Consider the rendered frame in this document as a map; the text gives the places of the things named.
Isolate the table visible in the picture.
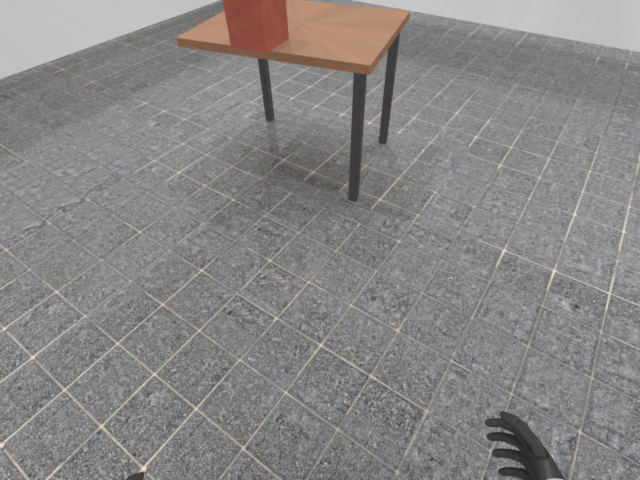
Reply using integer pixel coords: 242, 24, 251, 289
176, 0, 410, 202

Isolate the right robot hand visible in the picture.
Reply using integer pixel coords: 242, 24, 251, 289
485, 411, 565, 480

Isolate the carton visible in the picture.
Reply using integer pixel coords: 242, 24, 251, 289
223, 0, 289, 54

